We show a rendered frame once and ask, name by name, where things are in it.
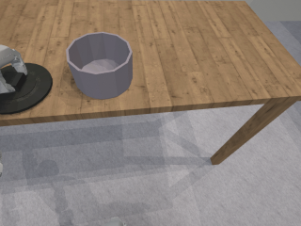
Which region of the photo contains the robot left shin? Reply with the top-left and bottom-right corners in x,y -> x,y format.
110,217 -> 122,222

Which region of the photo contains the knob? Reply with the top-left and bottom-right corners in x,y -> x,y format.
3,72 -> 27,90

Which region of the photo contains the robot left hand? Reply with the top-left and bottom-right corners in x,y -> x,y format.
0,44 -> 28,94

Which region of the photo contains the pot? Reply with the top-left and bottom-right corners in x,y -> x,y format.
66,32 -> 133,100

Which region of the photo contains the table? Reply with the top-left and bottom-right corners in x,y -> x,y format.
0,0 -> 301,165

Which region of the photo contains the lid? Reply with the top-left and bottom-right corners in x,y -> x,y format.
0,63 -> 53,115

